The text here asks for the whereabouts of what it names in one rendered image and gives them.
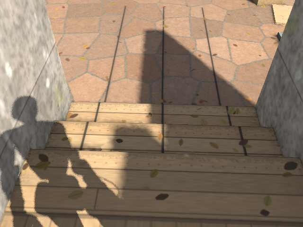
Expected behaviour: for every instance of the stairs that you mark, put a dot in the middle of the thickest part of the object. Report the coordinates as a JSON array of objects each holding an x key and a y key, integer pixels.
[{"x": 164, "y": 128}]

